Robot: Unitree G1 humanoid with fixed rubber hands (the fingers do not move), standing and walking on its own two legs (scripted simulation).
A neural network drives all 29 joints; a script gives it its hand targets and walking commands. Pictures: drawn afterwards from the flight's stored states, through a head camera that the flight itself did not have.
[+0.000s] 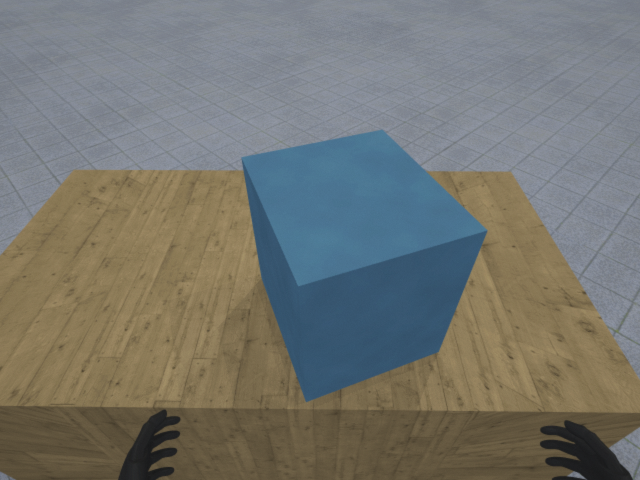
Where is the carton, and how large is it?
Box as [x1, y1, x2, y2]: [241, 130, 487, 401]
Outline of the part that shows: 382,130 241,157 261,277 306,401 438,351 487,230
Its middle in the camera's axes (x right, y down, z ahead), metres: +0.04 +0.03 +0.62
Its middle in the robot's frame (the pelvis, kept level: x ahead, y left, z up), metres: +0.46 -0.01 +0.02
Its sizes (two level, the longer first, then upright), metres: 0.274 0.243 0.283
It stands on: a pedestal, 0.66 m high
